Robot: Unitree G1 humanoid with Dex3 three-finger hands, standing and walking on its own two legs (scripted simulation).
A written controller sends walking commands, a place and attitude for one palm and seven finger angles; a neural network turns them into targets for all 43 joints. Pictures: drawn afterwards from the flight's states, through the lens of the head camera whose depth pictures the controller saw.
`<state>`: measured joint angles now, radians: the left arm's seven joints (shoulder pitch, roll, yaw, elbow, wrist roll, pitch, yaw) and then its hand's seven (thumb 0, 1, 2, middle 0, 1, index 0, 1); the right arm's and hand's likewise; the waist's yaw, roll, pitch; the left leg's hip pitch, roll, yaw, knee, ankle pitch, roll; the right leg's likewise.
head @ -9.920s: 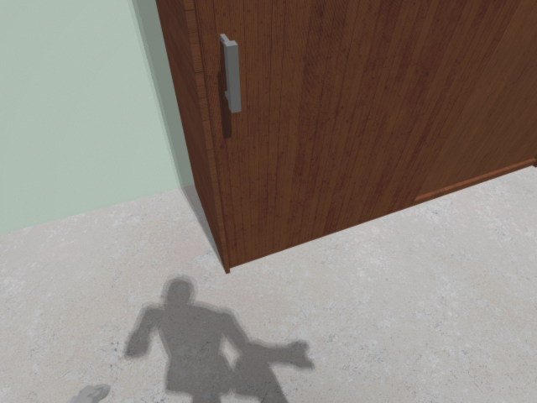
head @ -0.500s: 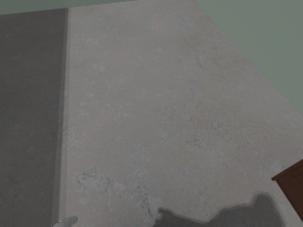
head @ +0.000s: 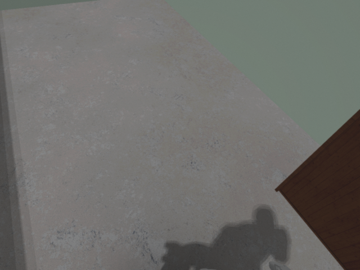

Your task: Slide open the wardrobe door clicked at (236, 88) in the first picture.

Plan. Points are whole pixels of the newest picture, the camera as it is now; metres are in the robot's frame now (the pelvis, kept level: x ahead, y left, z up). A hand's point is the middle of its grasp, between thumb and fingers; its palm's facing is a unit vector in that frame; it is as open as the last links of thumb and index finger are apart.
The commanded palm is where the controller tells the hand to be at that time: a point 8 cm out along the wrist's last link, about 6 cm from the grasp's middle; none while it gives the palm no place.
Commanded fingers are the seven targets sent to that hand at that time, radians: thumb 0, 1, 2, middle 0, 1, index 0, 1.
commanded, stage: turn to face it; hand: left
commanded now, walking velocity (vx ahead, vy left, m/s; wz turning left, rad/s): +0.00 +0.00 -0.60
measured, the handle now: out of the picture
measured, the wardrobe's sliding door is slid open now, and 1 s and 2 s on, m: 0.00 0.00 0.00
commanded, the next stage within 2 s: take the last steps up to it in 1.48 s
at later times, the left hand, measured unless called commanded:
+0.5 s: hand (137, 261) +0.16 +0.11 -0.14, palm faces -0.29 -0.91 -0.28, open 7.4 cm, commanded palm none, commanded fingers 0.00 0.90 0.90 -0.20 -0.30 -0.20 -0.30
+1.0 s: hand out of the picture +0.14 +0.13 -0.18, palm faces -0.49 -0.85 -0.19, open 7.4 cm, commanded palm none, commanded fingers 0.00 0.90 0.90 -0.20 -0.30 -0.20 -0.30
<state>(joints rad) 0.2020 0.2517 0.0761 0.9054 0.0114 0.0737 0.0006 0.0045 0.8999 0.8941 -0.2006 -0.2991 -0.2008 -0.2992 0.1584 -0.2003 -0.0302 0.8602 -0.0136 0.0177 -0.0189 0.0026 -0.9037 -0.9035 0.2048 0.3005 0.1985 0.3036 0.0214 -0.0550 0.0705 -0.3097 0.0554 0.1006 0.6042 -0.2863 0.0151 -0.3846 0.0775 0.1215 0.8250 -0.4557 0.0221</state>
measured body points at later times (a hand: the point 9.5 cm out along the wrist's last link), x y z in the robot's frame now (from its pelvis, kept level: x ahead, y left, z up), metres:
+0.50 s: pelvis -0.01 -0.05 +0.00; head +0.01 -0.09 +0.44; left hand +0.17 +0.16 -0.12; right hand -0.08 -0.30 -0.17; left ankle +0.00 +0.10 -0.68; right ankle -0.04 -0.14 -0.73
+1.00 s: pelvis -0.01 -0.02 +0.00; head +0.04 -0.01 +0.45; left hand +0.17 +0.17 -0.16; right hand -0.04 -0.30 -0.11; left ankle +0.05 +0.07 -0.73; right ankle -0.04 -0.14 -0.73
